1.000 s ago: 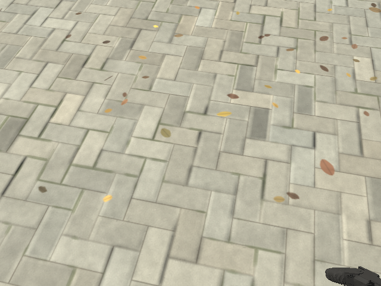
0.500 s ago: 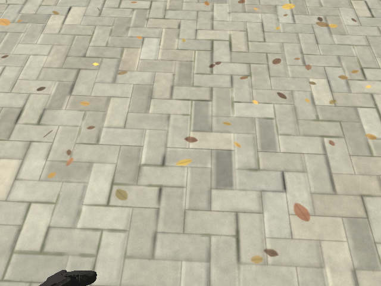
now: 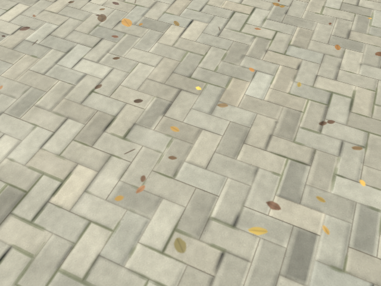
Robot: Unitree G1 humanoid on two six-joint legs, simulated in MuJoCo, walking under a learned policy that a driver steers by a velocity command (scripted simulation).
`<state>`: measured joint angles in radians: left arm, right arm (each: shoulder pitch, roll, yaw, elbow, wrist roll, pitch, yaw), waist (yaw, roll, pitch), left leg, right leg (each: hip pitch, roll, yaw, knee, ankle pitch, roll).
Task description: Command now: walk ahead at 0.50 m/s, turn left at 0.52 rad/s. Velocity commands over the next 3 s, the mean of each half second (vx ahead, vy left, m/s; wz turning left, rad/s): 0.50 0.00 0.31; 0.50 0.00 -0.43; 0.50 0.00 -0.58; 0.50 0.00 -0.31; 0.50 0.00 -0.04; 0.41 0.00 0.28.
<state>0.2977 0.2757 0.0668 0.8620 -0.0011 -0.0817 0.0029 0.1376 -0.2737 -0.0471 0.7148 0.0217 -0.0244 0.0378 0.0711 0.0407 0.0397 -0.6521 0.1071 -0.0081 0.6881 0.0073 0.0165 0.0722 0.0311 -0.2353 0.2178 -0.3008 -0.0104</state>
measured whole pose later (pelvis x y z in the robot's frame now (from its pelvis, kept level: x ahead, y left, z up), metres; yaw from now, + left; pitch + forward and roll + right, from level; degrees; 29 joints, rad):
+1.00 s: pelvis +0.59 +0.04 +0.01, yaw -7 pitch +2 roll +0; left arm 0.32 0.29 0.06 0.75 -0.02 -0.04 0.01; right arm 0.08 -0.29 -0.03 0.66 -0.01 -0.09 0.00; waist 0.07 0.03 0.03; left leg -0.63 0.06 -0.11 0.62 0.00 -0.07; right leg -0.15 0.12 0.15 0.37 -0.24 -0.07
